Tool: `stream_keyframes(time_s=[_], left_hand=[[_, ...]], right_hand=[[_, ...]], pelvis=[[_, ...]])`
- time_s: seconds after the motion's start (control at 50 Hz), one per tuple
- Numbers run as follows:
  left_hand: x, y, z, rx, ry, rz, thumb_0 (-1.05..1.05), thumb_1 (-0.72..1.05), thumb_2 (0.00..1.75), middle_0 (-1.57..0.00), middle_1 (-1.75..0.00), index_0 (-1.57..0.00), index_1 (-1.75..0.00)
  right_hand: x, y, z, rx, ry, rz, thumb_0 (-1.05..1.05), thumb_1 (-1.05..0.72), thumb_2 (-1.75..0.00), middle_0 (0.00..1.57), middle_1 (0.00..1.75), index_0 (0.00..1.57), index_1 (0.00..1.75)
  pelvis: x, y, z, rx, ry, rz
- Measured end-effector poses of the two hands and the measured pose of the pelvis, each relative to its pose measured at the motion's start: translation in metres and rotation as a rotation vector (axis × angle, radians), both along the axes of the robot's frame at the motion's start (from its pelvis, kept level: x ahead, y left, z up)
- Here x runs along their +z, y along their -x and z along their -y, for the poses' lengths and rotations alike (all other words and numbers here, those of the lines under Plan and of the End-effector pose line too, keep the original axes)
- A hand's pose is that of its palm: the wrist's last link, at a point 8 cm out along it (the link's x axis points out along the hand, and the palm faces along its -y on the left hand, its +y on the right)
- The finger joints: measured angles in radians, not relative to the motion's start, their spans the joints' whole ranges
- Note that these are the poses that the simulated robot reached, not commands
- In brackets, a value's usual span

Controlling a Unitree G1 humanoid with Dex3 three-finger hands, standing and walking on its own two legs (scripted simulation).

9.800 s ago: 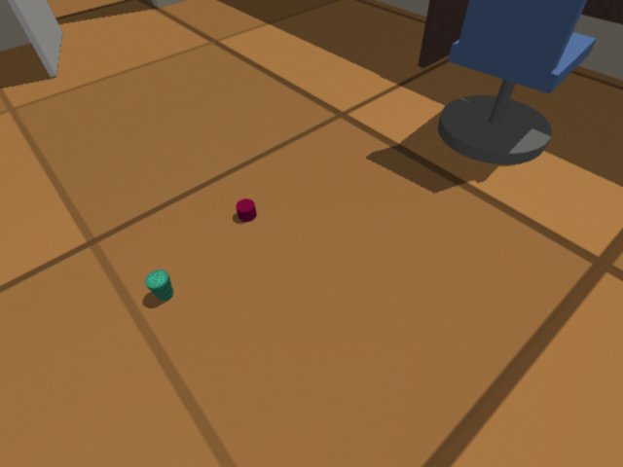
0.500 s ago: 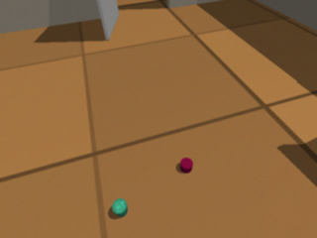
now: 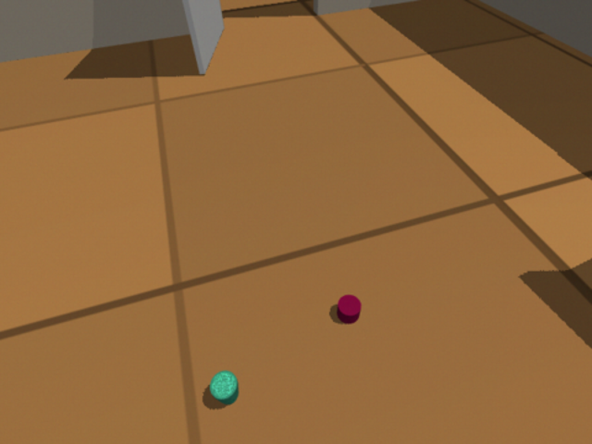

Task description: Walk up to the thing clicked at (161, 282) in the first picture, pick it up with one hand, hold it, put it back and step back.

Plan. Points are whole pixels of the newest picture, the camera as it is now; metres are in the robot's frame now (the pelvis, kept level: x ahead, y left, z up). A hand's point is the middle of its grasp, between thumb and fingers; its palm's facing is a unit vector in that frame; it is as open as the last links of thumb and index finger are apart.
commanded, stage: stand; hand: left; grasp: from above
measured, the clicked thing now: (226, 390) +0.41 +0.27 -0.73
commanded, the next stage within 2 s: rise first in 0.50 s
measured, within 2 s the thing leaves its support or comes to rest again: neither
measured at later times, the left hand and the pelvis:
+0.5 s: hand out of the picture +0.07 +0.25 -0.16, palm faces -0.04 -0.94 -0.34, open 7.4 cm; pelvis +0.00 +0.00 +0.00, yaw +0 degrees
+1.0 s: hand out of the picture +0.13 +0.26 -0.18, palm faces -0.08 -0.92 -0.39, open 11.8 cm; pelvis -0.01 +0.01 -0.03, yaw +2 degrees
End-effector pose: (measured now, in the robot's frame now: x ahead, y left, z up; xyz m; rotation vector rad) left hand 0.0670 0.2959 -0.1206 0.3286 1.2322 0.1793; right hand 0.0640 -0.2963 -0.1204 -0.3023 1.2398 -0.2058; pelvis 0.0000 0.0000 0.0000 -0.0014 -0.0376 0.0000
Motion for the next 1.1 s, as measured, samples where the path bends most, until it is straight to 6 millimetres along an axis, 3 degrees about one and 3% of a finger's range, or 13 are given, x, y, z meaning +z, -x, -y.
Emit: stream_keyframes(time_s=[0.62,0.68,0.78,0.86,0.96,1.1], left_hand=[[-0.001,0.002,-0.003,0.006,0.003,-0.008,0.00,0.90,0.90,-0.20,-0.30,-0.20,-0.31],[-0.001,-0.014,0.000,0.043,0.010,0.073,0.01,0.87,0.92,-0.20,-0.34,-0.19,-0.35],[-0.010,-0.050,-0.002,0.014,0.021,0.115,0.01,0.67,0.92,-0.19,-0.54,-0.19,-0.54],[-0.013,-0.066,-0.005,-0.040,0.001,0.136,0.00,0.44,0.91,-0.15,-0.74,-0.16,-0.73],[-0.018,-0.062,-0.008,-0.071,-0.033,0.096,0.00,0.08,0.94,-0.09,-0.93,-0.11,-0.91],[-0.039,-0.051,-0.014,-0.089,-0.063,0.084,0.00,-0.31,0.97,-0.07,-1.04,-0.08,-1.03]], right_hand=[[0.000,0.003,-0.003,0.001,0.002,-0.012,0.01,-0.91,-0.90,0.20,0.30,0.20,0.30],[0.001,-0.004,-0.009,0.007,0.001,0.062,0.01,-0.92,-0.90,0.20,0.30,0.20,0.30],[-0.005,-0.013,-0.027,0.027,-0.025,0.130,0.01,-0.93,-0.90,0.20,0.30,0.20,0.30],[-0.009,-0.015,-0.040,0.016,-0.050,0.170,0.01,-0.92,-0.90,0.20,0.30,0.20,0.30],[-0.013,-0.023,-0.052,0.017,-0.075,0.213,0.01,-0.91,-0.90,0.20,0.30,0.20,0.30],[-0.026,-0.046,-0.057,0.068,-0.066,0.290,0.01,-0.88,-0.89,0.20,0.30,0.20,0.30]], pelvis=[[0.000,0.000,-0.002,0.003,0.000,-0.003],[-0.003,0.004,-0.003,0.024,0.002,-0.036],[-0.013,0.014,-0.002,0.037,0.007,-0.111],[-0.021,0.015,-0.003,0.033,0.009,-0.147],[-0.028,0.013,-0.008,0.034,0.014,-0.177],[-0.051,0.014,-0.013,0.040,0.024,-0.239]])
